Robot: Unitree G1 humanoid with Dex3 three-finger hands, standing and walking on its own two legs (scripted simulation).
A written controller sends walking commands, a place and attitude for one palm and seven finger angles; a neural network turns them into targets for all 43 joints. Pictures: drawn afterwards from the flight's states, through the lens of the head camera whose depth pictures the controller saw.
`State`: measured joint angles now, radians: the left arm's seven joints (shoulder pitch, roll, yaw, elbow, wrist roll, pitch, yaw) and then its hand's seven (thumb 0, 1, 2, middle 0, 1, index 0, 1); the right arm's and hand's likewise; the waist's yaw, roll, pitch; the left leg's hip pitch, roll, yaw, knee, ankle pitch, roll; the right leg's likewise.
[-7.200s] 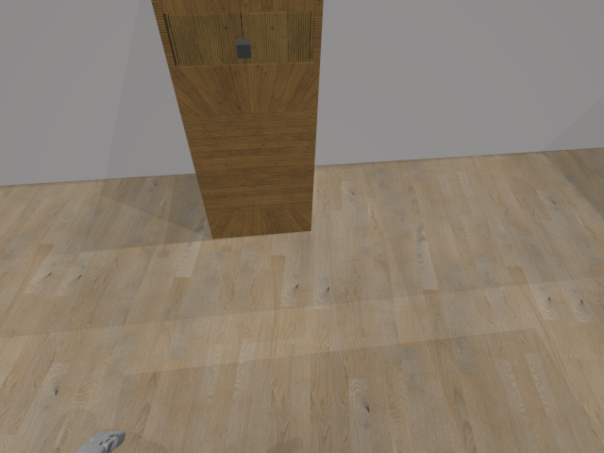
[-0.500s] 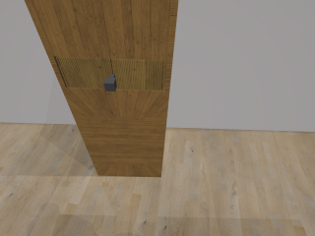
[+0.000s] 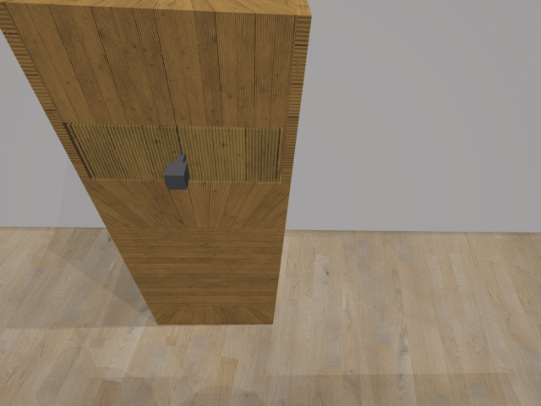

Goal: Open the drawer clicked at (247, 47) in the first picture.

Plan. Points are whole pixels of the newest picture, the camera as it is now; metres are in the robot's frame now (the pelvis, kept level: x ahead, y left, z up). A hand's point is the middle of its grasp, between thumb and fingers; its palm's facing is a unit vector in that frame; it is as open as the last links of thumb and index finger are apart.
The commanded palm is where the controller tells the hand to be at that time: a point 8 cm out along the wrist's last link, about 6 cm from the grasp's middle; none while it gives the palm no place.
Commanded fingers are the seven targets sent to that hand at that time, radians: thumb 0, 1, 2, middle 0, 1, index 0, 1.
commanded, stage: come to a stop and stand still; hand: left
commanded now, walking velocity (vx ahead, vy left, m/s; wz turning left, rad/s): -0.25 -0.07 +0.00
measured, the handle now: (178, 169) +0.50 +0.20 +0.06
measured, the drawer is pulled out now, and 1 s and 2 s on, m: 0.00 0.00 0.00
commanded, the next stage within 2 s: look again from close up in 1.36 s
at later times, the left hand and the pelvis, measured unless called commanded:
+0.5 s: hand out of the picture +0.08 +0.20 -0.20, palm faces +0.09 -0.98 -0.16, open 7.3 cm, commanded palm none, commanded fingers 0.00 0.90 0.90 -0.20 -0.30 -0.20 -0.30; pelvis +0.00 +0.02 -0.02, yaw +2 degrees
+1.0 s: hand out of the picture -0.07 +0.20 -0.17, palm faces +0.04 -0.98 -0.20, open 7.4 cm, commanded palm none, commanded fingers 0.00 0.90 0.90 -0.20 -0.30 -0.20 -0.30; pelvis -0.05 +0.03 +0.00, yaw +0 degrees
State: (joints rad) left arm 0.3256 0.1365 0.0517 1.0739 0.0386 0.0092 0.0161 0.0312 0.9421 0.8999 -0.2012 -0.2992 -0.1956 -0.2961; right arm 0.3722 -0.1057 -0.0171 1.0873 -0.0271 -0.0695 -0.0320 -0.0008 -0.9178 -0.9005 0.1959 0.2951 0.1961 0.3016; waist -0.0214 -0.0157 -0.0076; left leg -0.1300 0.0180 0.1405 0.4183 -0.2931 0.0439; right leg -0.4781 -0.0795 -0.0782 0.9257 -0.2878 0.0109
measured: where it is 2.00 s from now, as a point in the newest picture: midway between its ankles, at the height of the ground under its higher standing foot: outside the picture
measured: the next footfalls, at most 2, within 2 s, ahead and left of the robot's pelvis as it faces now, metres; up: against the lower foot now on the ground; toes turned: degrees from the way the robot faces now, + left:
right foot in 0.12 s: +0.13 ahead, -0.14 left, +0.00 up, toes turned -6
left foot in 0.46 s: +0.05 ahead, +0.11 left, +0.00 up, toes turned -4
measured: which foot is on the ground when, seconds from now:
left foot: down 0.00-0.16, up 0.18-0.44, down 0.46-1.00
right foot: up 0.00-0.10, down 0.12-0.46, up 0.48-0.80, down 0.82-1.00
